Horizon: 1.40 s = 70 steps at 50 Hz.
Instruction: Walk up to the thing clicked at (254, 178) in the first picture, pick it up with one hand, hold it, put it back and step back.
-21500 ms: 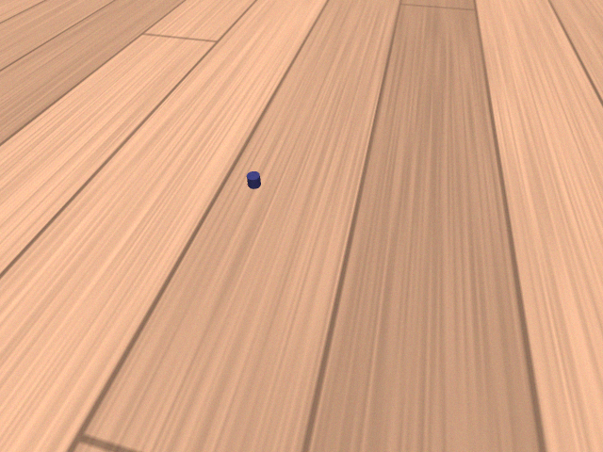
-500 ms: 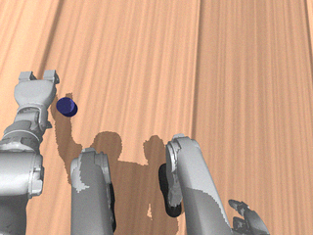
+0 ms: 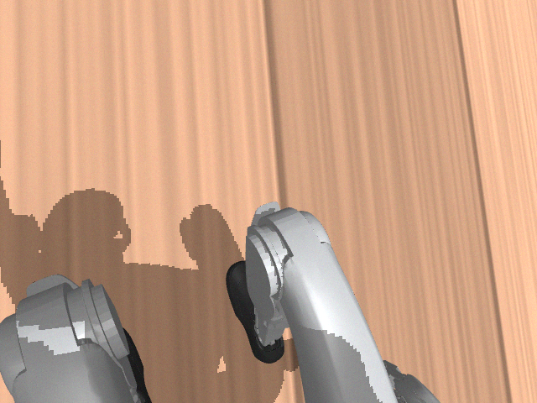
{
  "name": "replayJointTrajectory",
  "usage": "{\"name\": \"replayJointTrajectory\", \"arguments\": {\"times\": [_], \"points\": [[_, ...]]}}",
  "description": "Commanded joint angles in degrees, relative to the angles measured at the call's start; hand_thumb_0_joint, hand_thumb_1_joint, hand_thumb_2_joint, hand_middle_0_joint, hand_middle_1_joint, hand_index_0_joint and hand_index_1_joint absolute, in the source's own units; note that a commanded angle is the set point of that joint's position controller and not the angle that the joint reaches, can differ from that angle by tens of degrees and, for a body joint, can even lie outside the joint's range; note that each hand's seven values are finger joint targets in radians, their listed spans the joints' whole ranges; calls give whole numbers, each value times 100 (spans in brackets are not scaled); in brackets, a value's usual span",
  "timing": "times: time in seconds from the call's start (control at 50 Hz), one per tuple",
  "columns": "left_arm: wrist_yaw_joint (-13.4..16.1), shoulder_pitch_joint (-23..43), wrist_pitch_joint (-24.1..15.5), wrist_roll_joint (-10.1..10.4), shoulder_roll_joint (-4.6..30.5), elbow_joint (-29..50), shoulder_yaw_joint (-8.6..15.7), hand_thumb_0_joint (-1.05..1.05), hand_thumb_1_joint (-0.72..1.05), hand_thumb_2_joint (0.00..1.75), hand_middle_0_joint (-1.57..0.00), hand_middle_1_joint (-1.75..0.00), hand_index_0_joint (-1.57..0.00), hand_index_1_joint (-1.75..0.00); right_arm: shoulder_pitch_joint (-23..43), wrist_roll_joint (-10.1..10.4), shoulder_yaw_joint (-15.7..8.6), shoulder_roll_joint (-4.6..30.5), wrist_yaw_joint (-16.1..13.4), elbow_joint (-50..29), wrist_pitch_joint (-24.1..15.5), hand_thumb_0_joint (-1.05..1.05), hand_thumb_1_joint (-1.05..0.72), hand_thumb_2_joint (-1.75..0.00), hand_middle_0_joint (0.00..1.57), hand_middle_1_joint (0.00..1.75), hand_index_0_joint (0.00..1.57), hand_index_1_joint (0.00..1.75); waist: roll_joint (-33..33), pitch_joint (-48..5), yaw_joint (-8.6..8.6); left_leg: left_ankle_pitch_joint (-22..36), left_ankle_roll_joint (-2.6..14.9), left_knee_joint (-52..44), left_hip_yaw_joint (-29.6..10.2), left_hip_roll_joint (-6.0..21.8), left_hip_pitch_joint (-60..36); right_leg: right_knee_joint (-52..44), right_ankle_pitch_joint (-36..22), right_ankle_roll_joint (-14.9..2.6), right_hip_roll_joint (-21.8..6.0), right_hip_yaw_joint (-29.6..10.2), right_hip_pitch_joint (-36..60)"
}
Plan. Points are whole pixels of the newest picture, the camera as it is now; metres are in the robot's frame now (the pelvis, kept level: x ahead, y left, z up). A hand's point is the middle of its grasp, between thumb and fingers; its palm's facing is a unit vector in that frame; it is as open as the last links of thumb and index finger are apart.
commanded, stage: rest palm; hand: left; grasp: from above
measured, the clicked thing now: out of the picture +0.47 +0.29 -0.28
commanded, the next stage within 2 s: close in 1.58 s
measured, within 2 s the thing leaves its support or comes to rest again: neither
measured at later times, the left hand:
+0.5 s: hand out of the picture +0.45 +0.27 -0.25, palm faces -0.45 -0.12 -0.88, open 13.9 cm
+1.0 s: hand out of the picture +0.46 +0.29 -0.26, palm faces -0.49 -0.14 -0.86, open 14.1 cm
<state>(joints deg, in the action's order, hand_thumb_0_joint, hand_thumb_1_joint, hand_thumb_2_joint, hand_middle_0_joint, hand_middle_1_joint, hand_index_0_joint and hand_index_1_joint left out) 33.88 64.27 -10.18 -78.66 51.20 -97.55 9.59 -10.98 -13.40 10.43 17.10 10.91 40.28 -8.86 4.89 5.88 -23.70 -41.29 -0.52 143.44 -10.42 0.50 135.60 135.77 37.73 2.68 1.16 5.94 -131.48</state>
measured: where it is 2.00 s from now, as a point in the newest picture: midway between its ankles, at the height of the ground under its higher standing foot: (200, 362)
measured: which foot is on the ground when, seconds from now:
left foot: down 0.00-1.00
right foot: down 0.00-1.00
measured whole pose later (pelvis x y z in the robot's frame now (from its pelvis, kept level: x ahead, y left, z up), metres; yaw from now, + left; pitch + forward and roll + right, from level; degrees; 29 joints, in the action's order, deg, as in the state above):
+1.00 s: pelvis +0.00 +0.00 -0.01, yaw -3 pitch +28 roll -14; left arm 32.3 61.4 -9.5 -70.7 56.5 -99.1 6.8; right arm -7.4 -14.7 16.4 19.4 17.2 39.6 -14.2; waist 7.0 11.5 -22.8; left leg -42.4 -0.6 147.1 -14.5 0.5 134.2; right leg 136.3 37.2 3.6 2.2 9.2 -128.7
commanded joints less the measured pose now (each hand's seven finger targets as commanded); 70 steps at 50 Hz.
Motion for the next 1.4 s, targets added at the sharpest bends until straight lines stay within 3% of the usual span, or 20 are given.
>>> {"name": "replayJointTrajectory", "arguments": {"times": [0.0, 0.06, 0.14, 0.16, 0.24, 0.32, 0.38, 0.46, 0.56, 0.66, 0.68, 0.72, 0.82, 0.92, 1.02, 1.18, 1.2, 1.3, 1.36, 1.38], "points": [[439, 1341, 176, 227, 1813, 1160, 446, 0, -48, 89, -10, -99, -12, -97, -1202, -70, -517, 1724, 123, -32, -50, 0, -91, -90, 20, 30, 20, 30, -3449, -4588, 206, 2001, 45, -1345, 660, 60, -3620, -898, -2049, -418, 223, 637, 2520], [306, 1272, 265, 439, 1589, 1030, 408, 0, -53, 93, -7, -101, -8, -100, -1252, -56, -564, 1759, 214, 43, -48, 0, -91, -90, 20, 30, 20, 30, -3297, -4306, 157, 1965, 76, -1262, 625, 72, -3223, -924, -2029, -410, 234, 667, 2443], [-84, 1185, 216, 670, 1121, 659, 6, 0, -57, 96, -6, -101, -6, -101, -1346, -61, -512, 1779, 284, 133, -56, 0, -92, -90, 20, 30, 20, 30, -2538, -3914, -105, 1834, 206, -1072, 523, 67, -2663, -1063, -2039, -330, 250, 667, 2660], [-164, 1033, 185, 717, 1137, 501, 55, 0, -55, 96, -6, -102, -7, -102, -1438, -88, -442, 1767, 287, 175, -64, 0, -91, -90, 20, 30, 20, 30, -2350, -3854, -107, 1782, 223, -1080, 502, 51, -2564, -1124, -1988, -307, 243, 699, 2709], [-401, 1145, -165, 821, 867, 500, -393, 0, -52, 93, -7, -106, -9, -104, -1232, -48, -334, 1841, 273, 147, -40, 0, -92, -90, 20, 30, 20, 30, -2131, -3657, -190, 1374, 208, -1160, 354, 57, -2506, -1168, -1560, -338, 281, 825, 2609], [-227, 1443, -593, 553, 1250, 649, -486, 0, -49, 91, -7, -107, -10, -104, -1064, -32, -179, 1921, 256, 27, -31, 0, -91, -90, 20, 30, 20, 30, -2303, -3549, -184, 1124, 154, -1162, 308, 50, -2748, -1110, -1308, -354, 307, 894, 2420], [254, 1420, -780, 248, 1523, 516, -304, 0, -49, 91, -7, -107, -10, -104, -794, -80, -76, 1919, 233, 6, -94, 0, -91, -90, 20, 30, 20, 30, -2666, -3542, -85, 1104, 72, -1215, 280, 83, -3046, -984, -1295, -374, 349, 967, 2197], [910, 1198, -567, -156, 1275, 139, -532, 0, -51, 92, -6, -105, -8, -103, -427, -284, -83, 1991, 314, 23, -238, 0, -91, -91, 20, 30, 20, 30, -2944, -3176, -139, 959, 21, -1236, 324, 109, -3015, -935, -1211, -372, 401, 969, 1952], [1375, 1398, 38, -26, 1172, -46, -593, 0, -54, 94, -6, -104, -7, -102, -355, -293, -121, 2078, 442, 88, -390, 0, -91, -91, 20, 30, 20, 30, -2855, -2925, -243, 733, 46, -1384, 261, 141, -2721, -1119, -1098, -387, 425, 935, 1773], [1187, 1603, 468, 458, 1279, -168, -322, 0, -52, 92, -6, -106, -8, -104, -451, -153, -141, 2233, 634, 52, -645, 0, -92, -91, 20, 30, 20, 30, -2714, -3080, -280, 944, 71, -1249, 76, 209, -2784, -929, -1335, -329, 321, 941, 1762], [1119, 1568, 486, 583, 1591, -99, 16, 0, -52, 91, -6, -106, -8, -104, -498, -171, -110, 2268, 672, -72, -683, 0, -92, -91, 20, 30, 20, 30, -2584, -3152, -317, 1095, 98, -1209, 82, 200, -2739, -944, -1482, -298, 306, 941, 2026], [874, 1465, 529, 644, 1725, -234, 107, 0, -54, 92, -6, -106, -7, -104, -597, -129, -49, 2227, 676, -59, -699, 0, -92, -91, 20, 30, 20, 30, -2521, -3200, -289, 1206, 144, -1138, 157, 184, -2663, -1004, -1552, -293, 315, 893, 2207], [254, 1081, 364, 806, 1664, -62, -54, 0, -54, 92, -5, -108, -7, -106, -575, -108, -11, 2093, 610, -9, -693, 0, -93, -91, 20, 30, 20, 30, -2955, -3383, -149, 1213, 73, -1272, 134, 137, -2919, -959, -1458, -373, 324, 927, 2349], [20, 1147, 4, 835, 1596, 554, -284, 0, -55, 93, -6, -108, -7, -107, -785, -115, 55, 2094, 578, -41, -544, 0, -93, -91, 20, 30, 20, 30, -2836, -3615, -273, 1700, 110, -1070, 227, 138, -2957, -1040, -1959, -334, 377, 933, 2876], [184, 984, -401, 808, 1547, 518, -325, 0, -55, 95, -6, -106, -6, -105, -896, -86, 138, 2119, 535, 21, -463, 0, -92, -91, 20, 30, 20, 30, -2638, -3536, -235, 1712, 98, -1092, 148, 158, -2870, -1086, -1951, -336, 420, 1026, 2922], [814, 1184, -482, 276, 1704, 74, -343, 0, -50, 93, -6, -108, -8, -106, -572, -202, 165, 2211, 508, -83, -532, 0, -91, -91, 20, 30, 20, 30, -2659, -3001, -269, 1038, 70, -1265, 134, 170, -2753, -1111, -1366, -367, 464, 1076, 2374], [872, 1189, -423, 228, 1597, 94, -497, 0, -51, 94, -6, -107, -8, -105, -465, -210, 148, 2214, 504, -135, -559, 0, -91, -91, 20, 30, 20, 30, -2618, -2922, -277, 920, 75, -1232, 170, 168, -2722, -1142, -1282, -356, 450, 1039, 2294], [1112, 1274, 8, 335, 1521, -22, -597, 0, -49, 91, -6, -108, -8, -105, -390, -211, 65, 2266, 494, -59, -628, 0, -92, -91, 20, 30, 20, 30, -2570, -2812, -324, 442, 63, -1446, 116, 197, -2595, -1331, -883, -358, 441, 980, 2159], [1048, 1385, 236, 494, 1776, 9, -272, 0, -51, 93, -6, -106, -7, -105, -413, -137, 3, 2343, 526, -130, -710, 0, -92, -91, 20, 30, 20, 30, -2585, -2990, -314, 799, 57, -1362, 65, 237, -2720, -1162, -1226, -331, 383, 976, 2161], [988, 1455, 290, 522, 1641, -13, -353, 0, -53, 94, -6, -105, -7, -105, -479, -114, 48, 2305, 563, -190, -715, 0, -92, -91, 20, 30, 20, 30, -2761, -3078, -344, 998, 59, -1329, 81, 238, -2785, -1117, -1417, -340, 397, 952, 2246]]}}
